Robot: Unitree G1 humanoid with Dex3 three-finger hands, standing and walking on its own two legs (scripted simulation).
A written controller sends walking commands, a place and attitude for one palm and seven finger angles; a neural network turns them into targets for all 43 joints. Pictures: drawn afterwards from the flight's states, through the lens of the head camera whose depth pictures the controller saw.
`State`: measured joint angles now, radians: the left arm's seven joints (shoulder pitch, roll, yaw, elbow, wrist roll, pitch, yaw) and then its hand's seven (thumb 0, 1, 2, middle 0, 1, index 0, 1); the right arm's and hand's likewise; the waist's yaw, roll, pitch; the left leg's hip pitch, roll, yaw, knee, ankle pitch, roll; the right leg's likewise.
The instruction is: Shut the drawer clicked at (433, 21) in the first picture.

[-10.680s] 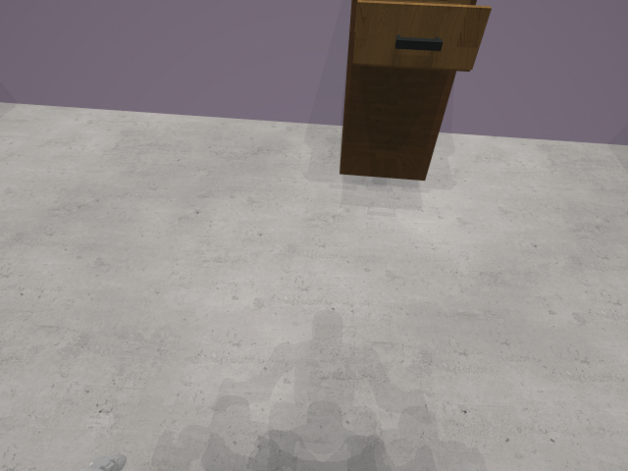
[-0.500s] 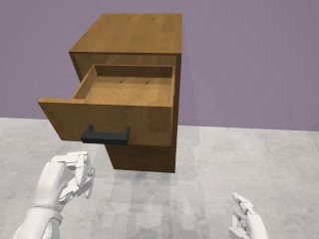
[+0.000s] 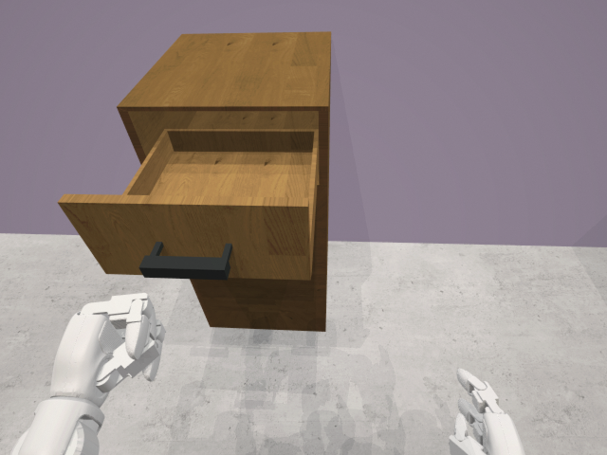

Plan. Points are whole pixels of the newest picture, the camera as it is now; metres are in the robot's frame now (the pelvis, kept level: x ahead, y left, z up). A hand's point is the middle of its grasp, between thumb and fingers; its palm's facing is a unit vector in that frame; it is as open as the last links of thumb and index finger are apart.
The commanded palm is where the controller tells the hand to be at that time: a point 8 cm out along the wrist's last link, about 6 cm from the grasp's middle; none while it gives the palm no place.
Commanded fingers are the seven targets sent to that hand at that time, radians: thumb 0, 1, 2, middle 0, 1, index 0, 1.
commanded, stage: bring the fist close to the handle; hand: left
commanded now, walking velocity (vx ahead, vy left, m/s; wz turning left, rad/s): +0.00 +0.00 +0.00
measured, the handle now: (189, 257) +0.40 +0.23 +0.03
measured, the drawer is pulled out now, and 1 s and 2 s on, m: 0.28 0.28 0.26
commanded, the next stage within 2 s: push the drawer shut in 1.36 s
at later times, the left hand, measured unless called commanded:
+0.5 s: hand (175, 327) +0.25 +0.19 +0.07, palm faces +0.06 -1.00 -0.05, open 3.3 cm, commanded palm +0.22 +0.25 +0.07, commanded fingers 0.00 0.90 0.90 -1.40 -1.60 -1.40 -1.60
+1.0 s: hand (198, 314) +0.30 +0.19 +0.02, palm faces +0.04 -1.00 -0.04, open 3.3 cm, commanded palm +0.27 +0.24 +0.02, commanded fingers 0.00 0.90 0.90 -1.40 -1.60 -1.40 -1.60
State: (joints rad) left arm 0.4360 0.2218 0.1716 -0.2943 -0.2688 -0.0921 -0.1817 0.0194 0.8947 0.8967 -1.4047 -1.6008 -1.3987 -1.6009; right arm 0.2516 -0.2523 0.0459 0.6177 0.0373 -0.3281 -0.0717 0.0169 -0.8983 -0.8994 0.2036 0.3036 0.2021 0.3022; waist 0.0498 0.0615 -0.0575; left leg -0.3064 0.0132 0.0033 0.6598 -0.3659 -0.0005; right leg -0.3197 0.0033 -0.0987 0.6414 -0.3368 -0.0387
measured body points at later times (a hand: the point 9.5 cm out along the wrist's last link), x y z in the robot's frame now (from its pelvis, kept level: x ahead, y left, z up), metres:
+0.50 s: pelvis +0.00 +0.01 -0.01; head +0.02 +0.00 +0.44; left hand +0.24 +0.25 +0.08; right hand +0.16 -0.22 -0.09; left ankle -0.01 +0.12 -0.72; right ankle +0.00 -0.09 -0.72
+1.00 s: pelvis -0.01 +0.02 -0.03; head +0.04 +0.01 +0.42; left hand +0.29 +0.24 +0.03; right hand +0.14 -0.22 -0.13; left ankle -0.01 +0.12 -0.72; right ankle +0.00 -0.09 -0.72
